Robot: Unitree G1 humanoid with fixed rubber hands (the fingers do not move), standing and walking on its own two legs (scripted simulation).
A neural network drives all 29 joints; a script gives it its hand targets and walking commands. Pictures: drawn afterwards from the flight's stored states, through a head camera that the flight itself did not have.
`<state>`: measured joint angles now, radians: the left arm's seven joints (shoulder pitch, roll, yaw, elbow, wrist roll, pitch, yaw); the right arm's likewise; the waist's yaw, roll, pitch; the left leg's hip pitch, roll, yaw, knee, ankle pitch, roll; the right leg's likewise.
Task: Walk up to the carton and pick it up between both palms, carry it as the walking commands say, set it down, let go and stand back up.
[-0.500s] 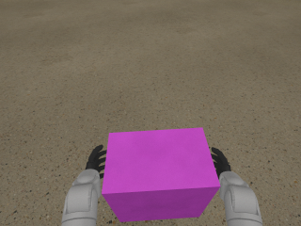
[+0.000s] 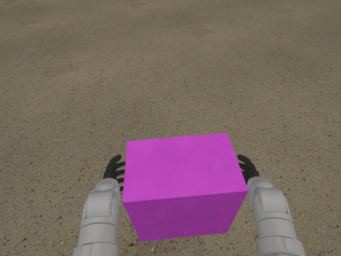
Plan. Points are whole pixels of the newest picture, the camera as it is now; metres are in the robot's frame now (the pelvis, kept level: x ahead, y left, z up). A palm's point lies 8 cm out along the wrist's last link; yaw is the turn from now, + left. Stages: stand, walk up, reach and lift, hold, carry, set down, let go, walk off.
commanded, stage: reach and lift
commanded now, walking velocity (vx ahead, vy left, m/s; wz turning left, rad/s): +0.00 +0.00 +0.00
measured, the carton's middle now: (181, 190) +0.30 -0.01 -0.03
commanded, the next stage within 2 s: hold in 0.36 s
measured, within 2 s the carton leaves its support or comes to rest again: neither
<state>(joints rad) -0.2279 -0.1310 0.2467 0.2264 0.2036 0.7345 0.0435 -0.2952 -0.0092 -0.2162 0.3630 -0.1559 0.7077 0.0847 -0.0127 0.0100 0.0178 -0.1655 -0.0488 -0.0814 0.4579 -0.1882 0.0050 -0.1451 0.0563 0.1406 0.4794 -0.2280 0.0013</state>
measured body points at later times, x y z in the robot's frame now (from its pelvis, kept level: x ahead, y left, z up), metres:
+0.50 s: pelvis +0.03 +0.00 +0.00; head +0.00 +0.00 +0.45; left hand +0.31 +0.17 +0.03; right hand +0.32 -0.18 +0.02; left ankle +0.04 +0.12 -0.74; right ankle +0.03 -0.12 -0.74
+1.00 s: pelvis +0.03 -0.01 -0.02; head +0.00 -0.01 +0.43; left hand +0.29 +0.18 +0.05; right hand +0.32 -0.17 +0.04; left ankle +0.04 +0.10 -0.73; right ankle +0.03 -0.12 -0.74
